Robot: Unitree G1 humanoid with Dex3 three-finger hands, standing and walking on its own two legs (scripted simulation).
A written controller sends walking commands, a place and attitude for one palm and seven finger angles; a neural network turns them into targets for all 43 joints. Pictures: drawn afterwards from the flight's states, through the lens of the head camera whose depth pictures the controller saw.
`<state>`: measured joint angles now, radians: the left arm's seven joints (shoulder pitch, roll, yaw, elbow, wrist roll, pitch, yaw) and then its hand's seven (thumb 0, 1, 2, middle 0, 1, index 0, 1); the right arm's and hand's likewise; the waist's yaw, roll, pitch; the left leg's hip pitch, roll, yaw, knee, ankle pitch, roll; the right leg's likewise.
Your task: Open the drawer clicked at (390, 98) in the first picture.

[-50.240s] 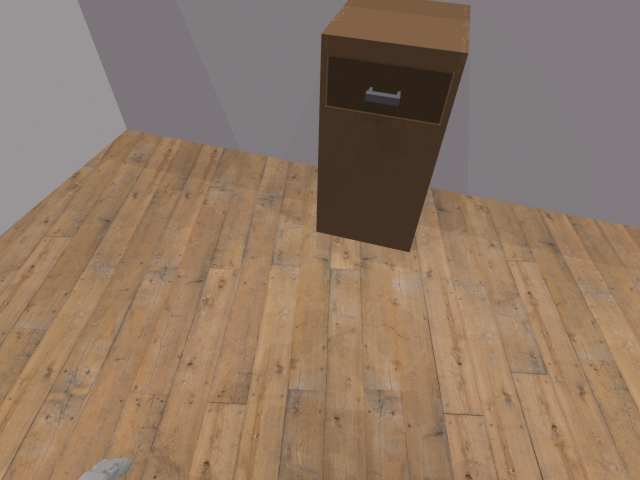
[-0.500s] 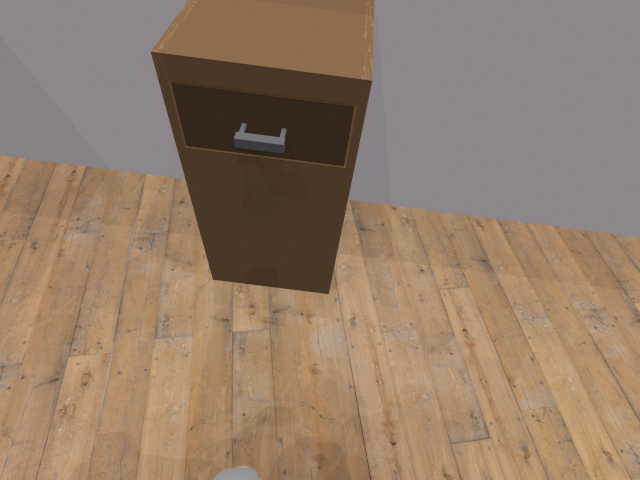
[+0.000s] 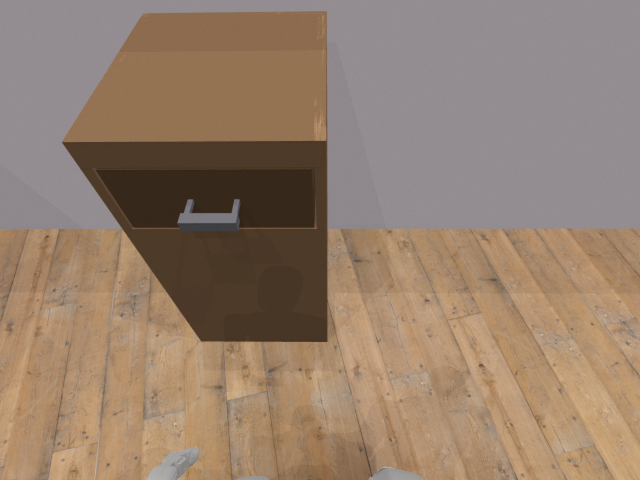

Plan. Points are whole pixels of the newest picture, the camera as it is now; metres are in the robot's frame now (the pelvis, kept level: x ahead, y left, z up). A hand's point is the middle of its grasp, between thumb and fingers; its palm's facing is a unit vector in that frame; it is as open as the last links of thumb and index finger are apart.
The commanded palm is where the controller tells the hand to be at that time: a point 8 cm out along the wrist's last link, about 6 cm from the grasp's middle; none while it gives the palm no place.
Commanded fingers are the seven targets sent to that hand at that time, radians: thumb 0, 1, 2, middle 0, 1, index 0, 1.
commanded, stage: come to a stop and stand still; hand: left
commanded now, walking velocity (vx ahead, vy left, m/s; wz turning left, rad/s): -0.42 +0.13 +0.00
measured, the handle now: (211, 213) +0.55 +0.22 -0.07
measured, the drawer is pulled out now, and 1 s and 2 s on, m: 0.00 0.00 0.00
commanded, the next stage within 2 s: look again from close up in 1.28 s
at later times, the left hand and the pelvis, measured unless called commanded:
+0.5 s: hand out of the picture +0.09 +0.23 -0.16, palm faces +0.03 -0.97 -0.24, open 7.3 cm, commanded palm none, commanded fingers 0.00 0.90 0.90 -0.20 -0.30 -0.20 -0.30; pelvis +0.04 +0.02 +0.02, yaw -2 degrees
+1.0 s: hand out of the picture +0.05 +0.12 -0.16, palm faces +0.02 -0.98 -0.20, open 7.2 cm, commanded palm none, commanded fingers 0.00 0.90 0.90 -0.20 -0.30 -0.20 -0.30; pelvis +0.00 -0.06 +0.01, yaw +0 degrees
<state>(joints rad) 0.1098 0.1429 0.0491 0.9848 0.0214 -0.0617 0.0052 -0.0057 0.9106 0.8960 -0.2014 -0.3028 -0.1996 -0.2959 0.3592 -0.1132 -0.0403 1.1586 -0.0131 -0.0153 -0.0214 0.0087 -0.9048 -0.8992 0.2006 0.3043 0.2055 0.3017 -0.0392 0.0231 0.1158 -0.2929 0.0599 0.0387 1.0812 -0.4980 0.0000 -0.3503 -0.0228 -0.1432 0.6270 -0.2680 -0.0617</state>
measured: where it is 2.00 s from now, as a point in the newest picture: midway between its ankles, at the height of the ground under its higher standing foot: outside the picture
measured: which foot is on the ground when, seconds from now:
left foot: up 0.00-0.26, down 0.28-0.70, up 0.72-0.88, down 0.90-1.00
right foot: down 0.00-0.28, up 0.30-0.66, down 0.68-1.00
